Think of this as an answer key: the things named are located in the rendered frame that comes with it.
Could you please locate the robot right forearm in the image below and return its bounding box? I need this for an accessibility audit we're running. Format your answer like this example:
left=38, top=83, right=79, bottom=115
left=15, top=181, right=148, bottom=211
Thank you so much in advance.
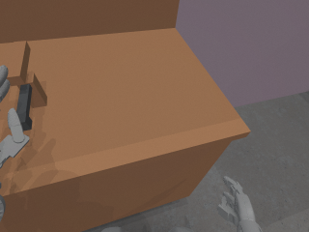
left=237, top=219, right=263, bottom=232

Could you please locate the right robot hand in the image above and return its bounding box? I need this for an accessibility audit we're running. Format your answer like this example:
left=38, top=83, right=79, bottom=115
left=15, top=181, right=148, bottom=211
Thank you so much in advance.
left=218, top=176, right=256, bottom=227

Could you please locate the left robot hand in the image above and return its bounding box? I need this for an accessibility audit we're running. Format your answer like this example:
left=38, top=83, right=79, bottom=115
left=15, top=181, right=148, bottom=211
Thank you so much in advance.
left=0, top=65, right=30, bottom=168

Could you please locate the counter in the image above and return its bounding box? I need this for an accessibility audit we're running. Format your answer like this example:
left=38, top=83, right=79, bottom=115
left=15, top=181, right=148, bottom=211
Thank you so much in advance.
left=0, top=0, right=251, bottom=232

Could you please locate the tap lever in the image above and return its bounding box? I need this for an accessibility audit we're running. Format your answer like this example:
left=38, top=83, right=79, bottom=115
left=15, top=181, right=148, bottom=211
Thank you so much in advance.
left=16, top=84, right=33, bottom=131

